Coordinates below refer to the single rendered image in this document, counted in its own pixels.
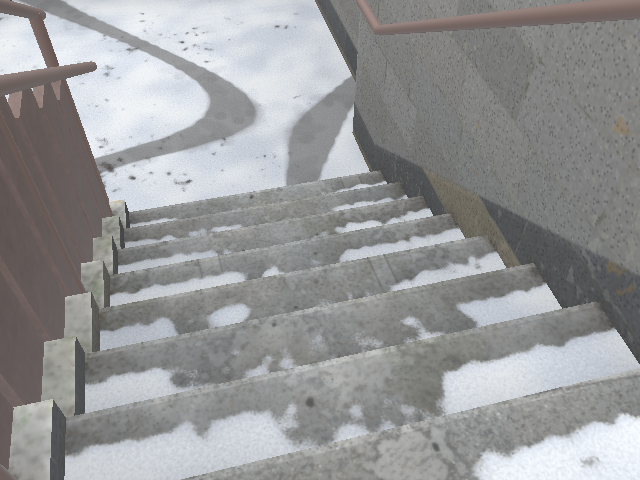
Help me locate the stairs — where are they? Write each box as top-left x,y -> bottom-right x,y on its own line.
64,170 -> 640,480

